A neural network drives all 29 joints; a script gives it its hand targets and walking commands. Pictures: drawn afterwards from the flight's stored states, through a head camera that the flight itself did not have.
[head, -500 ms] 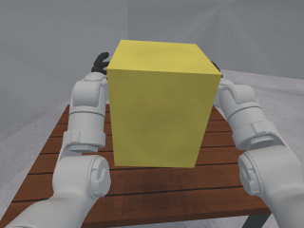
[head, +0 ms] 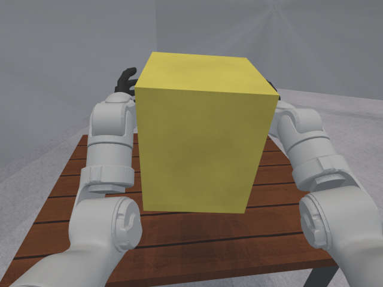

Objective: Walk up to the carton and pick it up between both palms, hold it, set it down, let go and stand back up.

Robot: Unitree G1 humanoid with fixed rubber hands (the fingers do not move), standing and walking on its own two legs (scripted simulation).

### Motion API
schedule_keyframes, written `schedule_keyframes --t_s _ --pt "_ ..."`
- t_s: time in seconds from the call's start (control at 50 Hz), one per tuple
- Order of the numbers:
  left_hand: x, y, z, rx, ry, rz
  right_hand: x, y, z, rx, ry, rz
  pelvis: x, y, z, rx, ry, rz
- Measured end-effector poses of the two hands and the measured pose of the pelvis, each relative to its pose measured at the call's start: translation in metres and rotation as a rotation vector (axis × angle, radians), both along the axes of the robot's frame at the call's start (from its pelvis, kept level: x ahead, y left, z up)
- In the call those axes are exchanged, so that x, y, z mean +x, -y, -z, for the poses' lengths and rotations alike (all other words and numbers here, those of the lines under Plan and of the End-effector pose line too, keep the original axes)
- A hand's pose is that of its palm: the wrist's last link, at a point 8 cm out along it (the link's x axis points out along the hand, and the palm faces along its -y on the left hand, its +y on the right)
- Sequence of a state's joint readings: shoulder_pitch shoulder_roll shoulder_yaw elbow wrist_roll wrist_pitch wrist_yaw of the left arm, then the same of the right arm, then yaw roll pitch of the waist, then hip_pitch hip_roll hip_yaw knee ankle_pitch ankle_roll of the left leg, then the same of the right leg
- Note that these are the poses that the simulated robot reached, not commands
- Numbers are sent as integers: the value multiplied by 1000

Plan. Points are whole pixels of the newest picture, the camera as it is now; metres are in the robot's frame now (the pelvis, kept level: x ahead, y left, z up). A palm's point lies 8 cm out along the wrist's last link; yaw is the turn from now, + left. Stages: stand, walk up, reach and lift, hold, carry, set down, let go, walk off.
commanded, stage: hold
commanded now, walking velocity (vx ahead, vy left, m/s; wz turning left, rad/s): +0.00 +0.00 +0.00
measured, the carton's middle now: (197, 130) +0.35 +0.00 +0.25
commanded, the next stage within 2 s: none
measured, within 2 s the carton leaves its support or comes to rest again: neither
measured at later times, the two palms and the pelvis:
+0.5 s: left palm (124, 105) +0.37 +0.15 +0.30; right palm (267, 111) +0.37 -0.14 +0.29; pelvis +0.00 -0.01 +0.00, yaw +1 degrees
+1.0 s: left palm (123, 100) +0.36 +0.15 +0.31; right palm (270, 110) +0.36 -0.15 +0.29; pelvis +0.00 +0.00 +0.00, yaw +0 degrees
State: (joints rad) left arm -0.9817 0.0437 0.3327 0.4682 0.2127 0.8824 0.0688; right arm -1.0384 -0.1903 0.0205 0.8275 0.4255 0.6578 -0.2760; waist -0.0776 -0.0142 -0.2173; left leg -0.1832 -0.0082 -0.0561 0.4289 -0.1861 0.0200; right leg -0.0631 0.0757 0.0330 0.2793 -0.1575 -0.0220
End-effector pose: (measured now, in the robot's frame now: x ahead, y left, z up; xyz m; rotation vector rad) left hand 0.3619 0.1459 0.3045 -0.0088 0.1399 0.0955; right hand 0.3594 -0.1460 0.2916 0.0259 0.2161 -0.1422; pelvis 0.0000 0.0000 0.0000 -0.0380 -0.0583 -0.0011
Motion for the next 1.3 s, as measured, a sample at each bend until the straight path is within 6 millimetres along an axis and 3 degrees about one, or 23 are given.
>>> schedule_keyframes --t_s 0.42,0.72,0.98,1.3 --pt "7 -3 7 5 -18 -18 11 -3 4 -17 -19 -16 2 5 0 -2 -28 -10" --pt "2 0 0 -10 11 -1 2 0 2 -25 4 -9 7 5 0 -1 1 -7" --pt "0 -1 -6 11 12 3 -1 -1 -3 5 4 1 -1 -1 0 -1 -2 1" --pt "5 -4 3 12 -8 -17 8 -4 0 -24 -14 -13 -3 2 0 -1 -39 -1"
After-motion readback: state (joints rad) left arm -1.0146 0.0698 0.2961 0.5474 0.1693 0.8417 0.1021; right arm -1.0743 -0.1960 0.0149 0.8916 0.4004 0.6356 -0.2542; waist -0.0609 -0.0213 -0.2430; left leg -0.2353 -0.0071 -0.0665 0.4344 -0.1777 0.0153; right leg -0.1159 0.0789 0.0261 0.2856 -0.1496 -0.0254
